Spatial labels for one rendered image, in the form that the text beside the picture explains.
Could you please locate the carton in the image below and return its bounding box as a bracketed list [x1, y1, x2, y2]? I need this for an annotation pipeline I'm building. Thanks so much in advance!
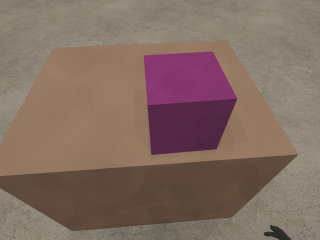
[144, 51, 237, 155]

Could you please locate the robot right hand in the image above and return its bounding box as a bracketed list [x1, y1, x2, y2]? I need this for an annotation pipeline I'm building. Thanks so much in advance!
[263, 225, 291, 240]

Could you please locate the pedestal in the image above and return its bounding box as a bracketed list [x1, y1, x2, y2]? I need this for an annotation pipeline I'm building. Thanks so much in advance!
[0, 40, 299, 231]

